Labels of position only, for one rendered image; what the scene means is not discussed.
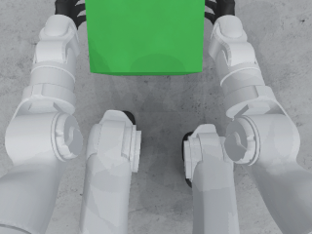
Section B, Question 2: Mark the robot right foot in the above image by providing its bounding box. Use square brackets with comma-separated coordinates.
[181, 132, 194, 188]

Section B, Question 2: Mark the left robot forearm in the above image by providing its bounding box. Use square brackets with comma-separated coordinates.
[5, 15, 81, 157]

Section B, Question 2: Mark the right robot forearm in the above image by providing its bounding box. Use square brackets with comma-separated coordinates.
[208, 15, 300, 144]

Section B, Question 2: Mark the carton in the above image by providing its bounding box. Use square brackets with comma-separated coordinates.
[85, 0, 205, 76]

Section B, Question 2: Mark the right robot hand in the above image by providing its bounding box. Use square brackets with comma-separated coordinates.
[204, 0, 235, 25]

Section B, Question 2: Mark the robot right upper arm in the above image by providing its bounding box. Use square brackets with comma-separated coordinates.
[224, 113, 312, 234]

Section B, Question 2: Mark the robot left upper arm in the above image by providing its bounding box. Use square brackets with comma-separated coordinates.
[0, 111, 83, 234]

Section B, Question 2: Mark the left robot hand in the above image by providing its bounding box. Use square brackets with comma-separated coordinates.
[55, 0, 87, 30]

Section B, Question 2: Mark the robot left thigh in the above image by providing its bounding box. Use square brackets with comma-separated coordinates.
[77, 119, 141, 234]

